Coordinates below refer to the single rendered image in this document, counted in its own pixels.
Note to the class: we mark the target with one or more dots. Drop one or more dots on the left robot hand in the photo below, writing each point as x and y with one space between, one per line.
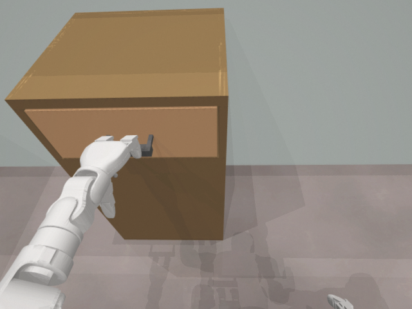
110 156

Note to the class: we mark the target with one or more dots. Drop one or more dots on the cabinet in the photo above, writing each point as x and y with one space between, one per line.
139 59

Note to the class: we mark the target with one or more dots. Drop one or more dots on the handle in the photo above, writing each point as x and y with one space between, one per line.
146 149

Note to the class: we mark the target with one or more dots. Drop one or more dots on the left robot forearm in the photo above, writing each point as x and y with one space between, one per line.
48 259

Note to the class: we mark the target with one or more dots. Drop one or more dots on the right robot hand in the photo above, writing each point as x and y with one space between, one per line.
339 303

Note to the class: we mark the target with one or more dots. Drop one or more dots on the drawer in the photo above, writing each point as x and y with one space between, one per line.
178 131

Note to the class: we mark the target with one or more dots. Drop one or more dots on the left robot upper arm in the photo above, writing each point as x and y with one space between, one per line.
20 294

